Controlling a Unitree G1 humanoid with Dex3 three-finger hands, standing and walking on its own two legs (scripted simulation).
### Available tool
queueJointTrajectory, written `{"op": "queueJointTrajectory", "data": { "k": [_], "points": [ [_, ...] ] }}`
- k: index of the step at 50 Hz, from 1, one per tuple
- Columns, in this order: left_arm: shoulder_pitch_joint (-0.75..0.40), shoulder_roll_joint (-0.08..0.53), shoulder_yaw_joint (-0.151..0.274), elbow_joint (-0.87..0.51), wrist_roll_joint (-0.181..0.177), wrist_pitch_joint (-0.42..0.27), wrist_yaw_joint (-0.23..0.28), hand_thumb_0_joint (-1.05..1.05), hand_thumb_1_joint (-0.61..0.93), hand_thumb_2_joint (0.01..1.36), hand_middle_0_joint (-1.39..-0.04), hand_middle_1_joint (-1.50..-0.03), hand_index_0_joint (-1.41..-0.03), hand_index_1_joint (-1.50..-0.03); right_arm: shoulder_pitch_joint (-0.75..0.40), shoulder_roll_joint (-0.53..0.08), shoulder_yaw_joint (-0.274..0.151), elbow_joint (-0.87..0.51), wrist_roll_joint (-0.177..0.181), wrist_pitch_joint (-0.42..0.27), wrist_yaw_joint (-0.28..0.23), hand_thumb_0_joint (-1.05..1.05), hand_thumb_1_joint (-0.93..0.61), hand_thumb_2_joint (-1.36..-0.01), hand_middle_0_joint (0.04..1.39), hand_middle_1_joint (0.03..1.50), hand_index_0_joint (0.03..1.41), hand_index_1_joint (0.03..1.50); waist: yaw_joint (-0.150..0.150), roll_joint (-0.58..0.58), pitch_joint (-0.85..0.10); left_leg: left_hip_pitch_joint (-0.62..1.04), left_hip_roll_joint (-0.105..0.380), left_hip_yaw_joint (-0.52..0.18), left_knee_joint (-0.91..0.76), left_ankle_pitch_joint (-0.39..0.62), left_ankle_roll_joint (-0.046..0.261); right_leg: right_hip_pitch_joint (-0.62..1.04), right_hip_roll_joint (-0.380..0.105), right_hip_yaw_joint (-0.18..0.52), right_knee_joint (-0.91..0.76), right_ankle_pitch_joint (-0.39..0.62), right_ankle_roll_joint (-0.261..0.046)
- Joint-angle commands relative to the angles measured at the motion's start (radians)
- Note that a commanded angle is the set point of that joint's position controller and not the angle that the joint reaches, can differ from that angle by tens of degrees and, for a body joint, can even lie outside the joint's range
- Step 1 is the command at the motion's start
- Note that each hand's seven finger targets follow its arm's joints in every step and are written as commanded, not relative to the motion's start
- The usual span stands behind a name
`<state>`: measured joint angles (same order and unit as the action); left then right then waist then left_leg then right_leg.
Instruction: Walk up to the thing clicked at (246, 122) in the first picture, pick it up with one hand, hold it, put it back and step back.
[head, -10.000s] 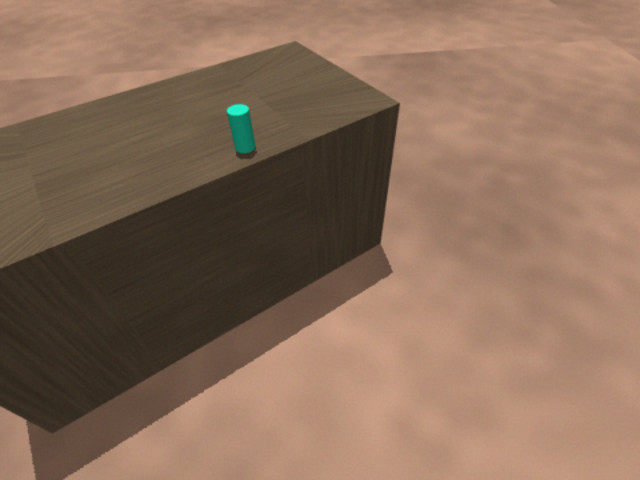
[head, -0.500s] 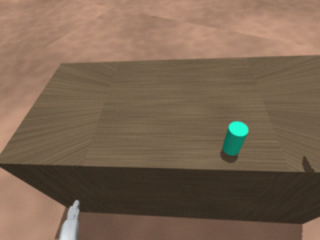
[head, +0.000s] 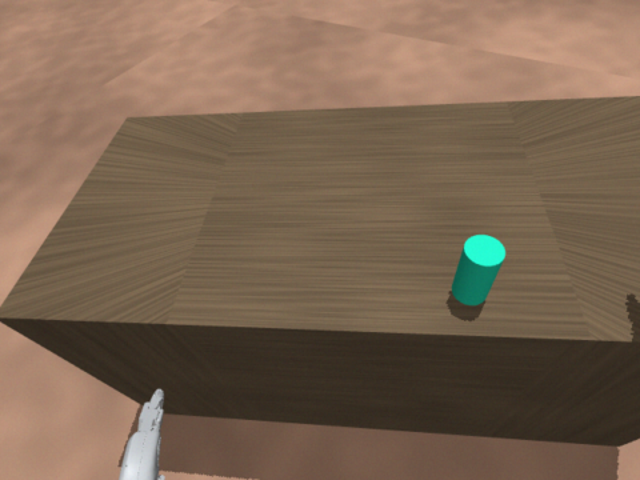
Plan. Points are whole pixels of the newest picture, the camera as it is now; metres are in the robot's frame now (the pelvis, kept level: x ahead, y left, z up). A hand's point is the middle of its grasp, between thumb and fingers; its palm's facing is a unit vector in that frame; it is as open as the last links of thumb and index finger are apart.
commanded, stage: go down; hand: right
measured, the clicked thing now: (476, 271) +0.42 -0.17 -0.04
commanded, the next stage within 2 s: approach in 1.04 s
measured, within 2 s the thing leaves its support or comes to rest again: neither
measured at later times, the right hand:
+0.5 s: hand out of the picture +0.37 -0.36 +0.09, palm faces +0.13 +0.99 +0.01, open 17.7 cm
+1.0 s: hand out of the picture +0.36 -0.36 +0.09, palm faces +0.13 +0.99 +0.00, open 17.6 cm
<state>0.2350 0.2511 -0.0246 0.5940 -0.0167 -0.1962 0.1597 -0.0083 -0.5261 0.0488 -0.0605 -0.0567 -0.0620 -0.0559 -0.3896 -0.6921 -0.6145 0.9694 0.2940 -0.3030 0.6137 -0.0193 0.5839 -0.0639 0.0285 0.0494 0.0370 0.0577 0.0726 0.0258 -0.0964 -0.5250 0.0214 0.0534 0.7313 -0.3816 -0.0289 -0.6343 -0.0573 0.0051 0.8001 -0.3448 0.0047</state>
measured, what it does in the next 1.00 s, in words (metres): stands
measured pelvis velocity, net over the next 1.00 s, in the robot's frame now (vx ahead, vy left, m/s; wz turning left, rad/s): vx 0.00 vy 0.00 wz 0.01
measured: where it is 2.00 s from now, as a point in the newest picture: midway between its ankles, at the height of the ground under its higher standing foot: outside the picture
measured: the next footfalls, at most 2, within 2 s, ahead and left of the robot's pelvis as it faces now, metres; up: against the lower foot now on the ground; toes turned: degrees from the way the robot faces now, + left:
none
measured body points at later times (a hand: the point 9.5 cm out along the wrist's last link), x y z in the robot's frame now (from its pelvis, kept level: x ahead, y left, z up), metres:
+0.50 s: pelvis +0.00 +0.00 -0.01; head +0.05 -0.04 +0.44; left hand +0.14 +0.27 -0.06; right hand +0.35 -0.41 +0.09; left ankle -0.01 +0.14 -0.71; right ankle +0.03 -0.12 -0.71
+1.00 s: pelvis +0.00 +0.00 -0.01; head +0.05 -0.04 +0.43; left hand +0.15 +0.26 -0.06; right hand +0.35 -0.42 +0.09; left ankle -0.01 +0.14 -0.71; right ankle +0.03 -0.12 -0.71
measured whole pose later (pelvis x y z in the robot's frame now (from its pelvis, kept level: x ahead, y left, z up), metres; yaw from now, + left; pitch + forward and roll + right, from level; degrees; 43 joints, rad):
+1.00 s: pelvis +0.00 +0.00 -0.01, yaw +0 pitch +13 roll +3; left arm 0.27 0.26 -0.04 0.50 -0.02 -0.19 0.14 -0.01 -0.53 0.05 -0.06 -0.05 -0.06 -0.05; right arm -0.46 -0.75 -0.62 1.02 0.26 -0.26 0.62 -0.02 0.58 -0.07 0.03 0.05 0.04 0.06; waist 0.09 0.02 -0.12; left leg -0.61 0.02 0.05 0.80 -0.41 -0.03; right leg -0.72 -0.06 0.01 0.88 -0.38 0.00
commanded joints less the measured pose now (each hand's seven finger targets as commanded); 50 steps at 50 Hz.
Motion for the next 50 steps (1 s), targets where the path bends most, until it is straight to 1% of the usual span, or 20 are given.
{"op": "queueJointTrajectory", "data": {
  "k": [1,5,7,8,10,13,15,17,18,21,22,24,29,32,33,37,40,45,48,50],
  "points": [
    [-0.038,0.181,0.066,-0.154,0.002,-0.052,0.012,0.0,-0.545,0.053,-0.047,-0.054,-0.052,-0.05,-0.303,-0.377,-0.058,-0.179,0.019,-0.053,0.0,0.0,0.586,-0.06,0.034,0.053,0.04,0.053,-0.006,-0.186,-0.292,-0.006,-0.033,-0.018,-0.074,0.224,0.044,0.267,0.031,0.03,-0.097,0.242,-0.022],
    [-0.004,0.204,0.093,-0.153,0.003,-0.051,0.011,0.0,-0.545,0.052,-0.047,-0.053,-0.052,-0.048,-0.323,-0.387,-0.059,-0.17,0.021,-0.051,0.003,0.0,0.596,-0.065,0.032,0.054,0.039,0.054,0.008,-0.192,-0.308,-0.043,-0.041,-0.007,-0.061,0.205,0.043,0.295,0.02,0.04,-0.088,0.265,-0.013],
    [-0.035,0.178,0.06,-0.191,0.003,-0.054,0.007,0.0,-0.543,0.051,-0.046,-0.053,-0.052,-0.047,-0.32,-0.398,-0.065,-0.166,0.013,-0.049,0.002,0.0,0.59,-0.063,0.034,0.054,0.04,0.054,-0.006,-0.187,-0.335,-0.033,-0.039,-0.01,-0.054,0.234,0.043,0.3,0.023,0.039,-0.07,0.316,-0.015],
    [-0.018,0.192,0.071,-0.197,0.001,-0.052,0.009,0.0,-0.542,0.05,-0.046,-0.053,-0.053,-0.046,-0.354,-0.434,-0.082,-0.206,0.017,-0.055,-0.003,0.0,0.611,-0.059,0.033,0.054,0.041,0.054,-0.004,-0.185,-0.322,-0.033,-0.042,-0.007,-0.057,0.217,0.043,0.289,0.022,0.038,-0.075,0.283,-0.017],
    [-0.006,0.178,0.065,-0.156,0.005,-0.047,0.005,0.0,-0.546,0.053,-0.046,-0.053,-0.051,-0.048,-0.342,-0.414,-0.068,-0.16,0.012,-0.052,-0.002,0.0,0.601,-0.062,0.033,0.054,0.04,0.054,-0.001,-0.196,-0.286,-0.053,-0.041,-0.01,-0.046,0.202,0.045,0.251,0.024,0.036,-0.074,0.251,-0.015],
    [-0.023,0.176,0.053,-0.184,0.003,-0.051,0.005,0.0,-0.543,0.052,-0.044,-0.052,-0.051,-0.045,-0.344,-0.439,-0.081,-0.145,0.009,-0.051,0.002,0.0,0.597,-0.061,0.034,0.053,0.04,0.053,-0.011,-0.19,-0.297,-0.05,-0.041,-0.009,-0.042,0.182,0.046,0.237,0.021,0.039,-0.075,0.213,-0.014],
    [-0.033,0.196,0.07,-0.215,0.003,-0.052,0.007,0.0,-0.537,0.046,-0.043,-0.05,-0.052,-0.041,-0.399,-0.458,-0.081,-0.186,0.005,-0.054,0.001,0.0,0.586,-0.06,0.037,0.053,0.042,0.053,0.003,-0.204,-0.327,-0.05,-0.038,-0.018,-0.041,0.185,0.045,0.241,0.026,0.034,-0.067,0.19,-0.021],
    [-0.01,0.19,0.068,-0.168,0.007,-0.048,0.005,0.0,-0.543,0.051,-0.044,-0.052,-0.051,-0.045,-0.369,-0.428,-0.063,-0.122,0.003,-0.041,0.008,0.0,0.583,-0.061,0.036,0.052,0.04,0.052,0.0,-0.214,-0.298,-0.08,-0.041,-0.014,-0.03,0.176,0.048,0.222,0.024,0.037,-0.065,0.21,-0.014],
    [-0.038,0.181,0.052,-0.233,0.004,-0.054,0.003,0.0,-0.542,0.05,-0.044,-0.052,-0.052,-0.044,-0.391,-0.424,-0.063,-0.164,0.009,-0.044,0.01,0.0,0.58,-0.065,0.034,0.053,0.04,0.053,0.004,-0.211,-0.343,-0.057,-0.039,-0.017,-0.036,0.187,0.046,0.254,0.024,0.036,-0.058,0.209,-0.017],
    [0.001,0.232,0.099,-0.217,0.006,-0.05,0.012,0.0,-0.546,0.054,-0.046,-0.052,-0.05,-0.048,-0.42,-0.459,-0.07,-0.143,0.0,-0.039,0.008,0.0,0.6,-0.063,0.034,0.054,0.041,0.054,0.022,-0.214,-0.384,-0.093,-0.046,-0.009,-0.021,0.214,0.044,0.312,0.015,0.048,-0.038,0.323,-0.007],
    [-0.003,0.209,0.071,-0.222,0.006,-0.047,0.008,0.0,-0.545,0.053,-0.045,-0.052,-0.051,-0.046,-0.398,-0.461,-0.078,-0.136,0.003,-0.034,0.005,0.0,0.592,-0.059,0.038,0.052,0.043,0.052,0.002,-0.224,-0.358,-0.077,-0.044,-0.008,-0.026,0.21,0.046,0.283,0.021,0.044,-0.04,0.302,-0.012],
    [0.001,0.179,0.059,-0.222,0.004,-0.047,0.004,0.0,-0.548,0.056,-0.045,-0.051,-0.049,-0.047,-0.349,-0.406,-0.053,-0.1,-0.002,-0.027,0.007,0.0,0.588,-0.067,0.034,0.054,0.041,0.054,0.0,-0.192,-0.334,-0.067,-0.044,-0.008,-0.026,0.218,0.046,0.259,0.023,0.04,-0.042,0.291,-0.015],
    [0.01,0.201,0.078,-0.218,0.001,-0.039,-0.001,0.0,-0.539,0.049,-0.044,-0.051,-0.051,-0.043,-0.369,-0.458,-0.082,-0.162,0.0,-0.032,-0.005,0.0,0.611,-0.06,0.033,0.054,0.04,0.054,0.0,-0.192,-0.305,-0.073,-0.043,-0.016,-0.026,0.184,0.048,0.209,0.026,0.033,-0.055,0.187,-0.02],
    [-0.012,0.198,0.07,-0.263,0.0,-0.044,-0.002,0.0,-0.538,0.049,-0.043,-0.05,-0.051,-0.042,-0.373,-0.463,-0.096,-0.178,0.0,-0.039,-0.005,0.0,0.605,-0.059,0.035,0.053,0.041,0.053,-0.001,-0.184,-0.359,-0.049,-0.039,-0.018,-0.019,0.213,0.046,0.23,0.028,0.034,-0.038,0.225,-0.022],
    [-0.005,0.198,0.077,-0.231,0.001,-0.041,0.0,0.0,-0.542,0.052,-0.044,-0.051,-0.05,-0.044,-0.373,-0.465,-0.098,-0.158,0.004,-0.041,-0.003,0.0,0.611,-0.063,0.029,0.056,0.038,0.056,-0.001,-0.185,-0.323,-0.066,-0.039,-0.018,-0.016,0.2,0.045,0.208,0.028,0.033,-0.038,0.207,-0.021],
    [-0.002,0.191,0.066,-0.244,0.001,-0.045,0.003,0.0,-0.545,0.054,-0.045,-0.051,-0.05,-0.046,-0.372,-0.437,-0.071,-0.186,0.0,-0.04,0.006,0.0,0.578,-0.067,0.035,0.054,0.041,0.054,-0.001,-0.238,-0.379,-0.075,-0.04,-0.016,-0.012,0.211,0.049,0.28,0.025,0.036,-0.035,0.273,-0.014],
    [0.017,0.201,0.077,-0.2,0.0,-0.039,0.004,0.0,-0.544,0.053,-0.044,-0.051,-0.05,-0.045,-0.376,-0.465,-0.089,-0.189,0.007,-0.031,0.002,0.0,0.585,-0.064,0.036,0.053,0.042,0.053,0.003,-0.23,-0.328,-0.081,-0.042,-0.01,-0.016,0.198,0.049,0.248,0.025,0.039,-0.042,0.254,-0.016],
    [0.04,0.18,0.058,-0.187,0.0,-0.037,0.001,0.0,-0.547,0.052,-0.045,-0.051,-0.051,-0.046,-0.329,-0.415,-0.059,-0.121,-0.001,-0.013,0.006,0.0,0.568,-0.072,0.035,0.055,0.041,0.055,0.006,-0.19,-0.284,-0.086,-0.044,-0.006,-0.021,0.196,0.048,0.22,0.026,0.038,-0.053,0.228,-0.017],
    [0.006,0.204,0.076,-0.252,-0.002,-0.042,0.001,0.0,-0.536,0.044,-0.042,-0.049,-0.052,-0.038,-0.364,-0.462,-0.086,-0.176,0.003,-0.026,0.003,0.0,0.598,-0.069,0.033,0.056,0.042,0.056,0.001,-0.183,-0.322,-0.063,-0.04,-0.011,-0.018,0.198,0.046,0.216,0.028,0.037,-0.047,0.204,-0.023],
    [0.034,0.191,0.067,-0.233,0.001,-0.039,-0.003,0.0,-0.538,0.047,-0.043,-0.05,-0.052,-0.04,-0.307,-0.413,-0.071,-0.117,0.007,-0.021,0.014,0.0,0.589,-0.07,0.031,0.055,0.039,0.055,-0.001,-0.177,-0.316,-0.069,-0.041,-0.006,-0.007,0.214,0.046,0.219,0.028,0.039,-0.039,0.25,-0.017]
  ]
}}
